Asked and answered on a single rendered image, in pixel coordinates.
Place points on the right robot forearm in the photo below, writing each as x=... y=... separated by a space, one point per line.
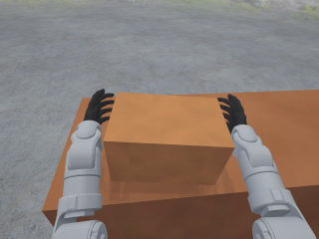
x=267 y=194

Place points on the left robot forearm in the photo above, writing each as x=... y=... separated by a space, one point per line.
x=83 y=165

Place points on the left robot hand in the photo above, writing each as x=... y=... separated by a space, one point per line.
x=94 y=112

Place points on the pedestal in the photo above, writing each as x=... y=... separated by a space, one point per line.
x=287 y=122

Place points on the carton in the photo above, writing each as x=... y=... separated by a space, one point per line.
x=169 y=139

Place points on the robot right upper arm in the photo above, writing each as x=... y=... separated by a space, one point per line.
x=283 y=227

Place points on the robot left upper arm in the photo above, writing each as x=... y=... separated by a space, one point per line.
x=91 y=229

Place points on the right robot hand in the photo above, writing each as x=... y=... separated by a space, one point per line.
x=235 y=111

